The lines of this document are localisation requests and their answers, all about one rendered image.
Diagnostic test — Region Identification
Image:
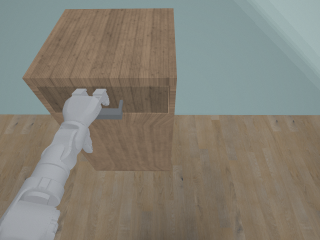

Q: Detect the cabinet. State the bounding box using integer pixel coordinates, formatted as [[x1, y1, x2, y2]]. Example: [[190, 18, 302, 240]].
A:
[[22, 8, 177, 172]]

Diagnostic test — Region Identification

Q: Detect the handle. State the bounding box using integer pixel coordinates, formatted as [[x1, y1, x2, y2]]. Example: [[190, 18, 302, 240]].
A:
[[95, 100, 123, 120]]

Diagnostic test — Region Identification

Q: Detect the left robot upper arm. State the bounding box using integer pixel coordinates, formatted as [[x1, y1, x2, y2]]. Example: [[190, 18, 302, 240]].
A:
[[0, 200, 61, 240]]

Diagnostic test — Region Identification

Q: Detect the left robot forearm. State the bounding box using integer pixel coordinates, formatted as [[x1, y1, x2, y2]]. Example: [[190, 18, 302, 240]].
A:
[[0, 120, 88, 232]]

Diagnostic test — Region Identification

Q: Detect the drawer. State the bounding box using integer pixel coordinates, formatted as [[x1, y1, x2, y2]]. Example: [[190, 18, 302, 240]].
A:
[[37, 85, 169, 113]]

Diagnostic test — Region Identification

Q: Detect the left robot hand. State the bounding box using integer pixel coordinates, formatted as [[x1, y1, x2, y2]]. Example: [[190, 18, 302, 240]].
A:
[[62, 88, 110, 153]]

